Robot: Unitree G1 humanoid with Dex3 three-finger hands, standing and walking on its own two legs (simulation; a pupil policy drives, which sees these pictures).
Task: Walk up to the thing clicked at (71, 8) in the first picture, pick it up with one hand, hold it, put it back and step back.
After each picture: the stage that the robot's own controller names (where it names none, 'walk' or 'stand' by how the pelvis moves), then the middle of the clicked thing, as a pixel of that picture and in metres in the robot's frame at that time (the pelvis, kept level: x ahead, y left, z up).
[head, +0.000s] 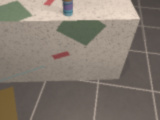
stand; (67, 5) +0.96 +0.11 -0.03
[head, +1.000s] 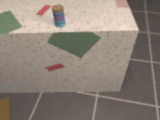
walk; (58, 16) +0.84 +0.19 -0.01
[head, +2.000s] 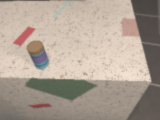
walk; (38, 55) +0.48 +0.23 -0.02
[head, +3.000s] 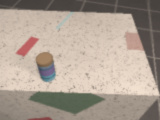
stand; (46, 67) +0.44 +0.17 -0.02
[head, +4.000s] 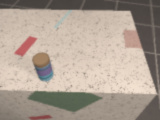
stand; (43, 67) +0.44 +0.18 -0.03
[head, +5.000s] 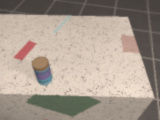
stand; (42, 71) +0.44 +0.18 -0.03
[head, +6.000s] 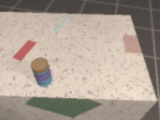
stand; (42, 72) +0.42 +0.18 -0.03
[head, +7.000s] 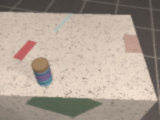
rise first; (42, 72) +0.42 +0.18 -0.03
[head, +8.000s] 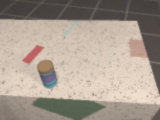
rise first; (47, 74) +0.43 +0.19 -0.03
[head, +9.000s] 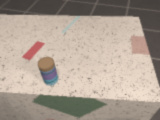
go down; (48, 71) +0.43 +0.19 -0.03
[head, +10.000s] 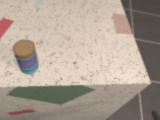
go down; (26, 58) +0.43 +0.17 +0.01
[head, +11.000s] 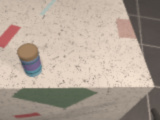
approach; (30, 60) +0.43 +0.17 +0.02
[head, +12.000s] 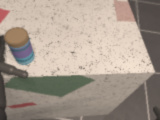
close in; (21, 47) +0.45 +0.18 +0.05
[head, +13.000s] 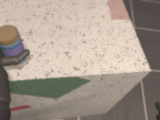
lift; (12, 46) +0.45 +0.20 +0.06
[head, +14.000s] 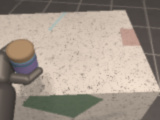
lift; (25, 61) +0.34 +0.17 +0.17
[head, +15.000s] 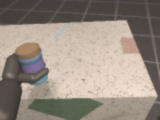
hold; (33, 64) +0.34 +0.16 +0.16
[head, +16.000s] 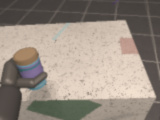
hold; (31, 69) +0.33 +0.16 +0.15
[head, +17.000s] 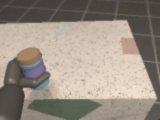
crouch; (34, 69) +0.33 +0.16 +0.14
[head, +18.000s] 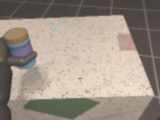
crouch; (21, 49) +0.40 +0.19 +0.16
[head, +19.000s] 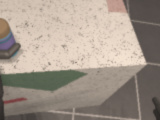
lower; (2, 39) +0.47 +0.21 +0.04
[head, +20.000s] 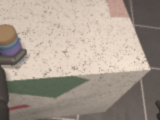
lower; (9, 45) +0.45 +0.20 +0.06
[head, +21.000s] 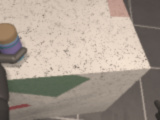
lower; (9, 44) +0.46 +0.20 +0.06
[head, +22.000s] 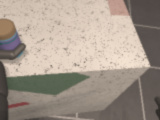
lower; (8, 40) +0.47 +0.20 +0.06
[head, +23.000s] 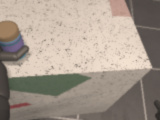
loosen; (11, 41) +0.46 +0.19 +0.06
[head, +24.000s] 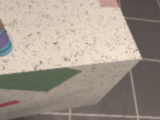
rise; out of the picture +0.47 +0.20 +0.07
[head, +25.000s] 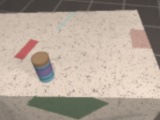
sink last; (43, 67) +0.42 +0.18 +0.03
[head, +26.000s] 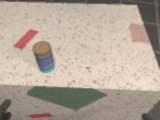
stand; (44, 57) +0.45 +0.18 +0.03
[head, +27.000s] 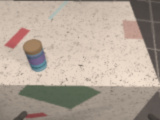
stand; (35, 56) +0.45 +0.20 +0.04
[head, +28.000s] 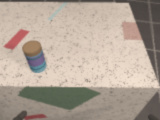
stand; (35, 57) +0.45 +0.20 +0.04
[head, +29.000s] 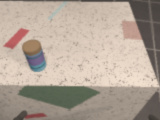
stand; (35, 56) +0.45 +0.20 +0.04
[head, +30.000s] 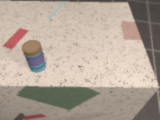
stand; (34, 56) +0.45 +0.20 +0.04
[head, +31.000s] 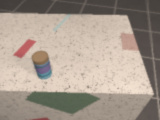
stand; (42, 65) +0.46 +0.19 -0.02
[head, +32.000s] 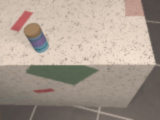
walk; (37, 38) +0.52 +0.22 -0.01
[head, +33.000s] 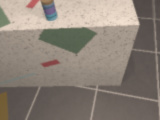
walk; (49, 8) +0.79 +0.20 -0.02
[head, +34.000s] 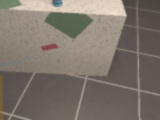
stand; out of the picture +1.03 +0.18 -0.02
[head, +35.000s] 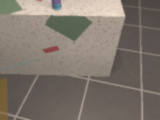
stand; (56, 0) +1.04 +0.20 -0.03
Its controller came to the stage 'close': yes
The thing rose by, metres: 0.22
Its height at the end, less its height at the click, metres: +0.00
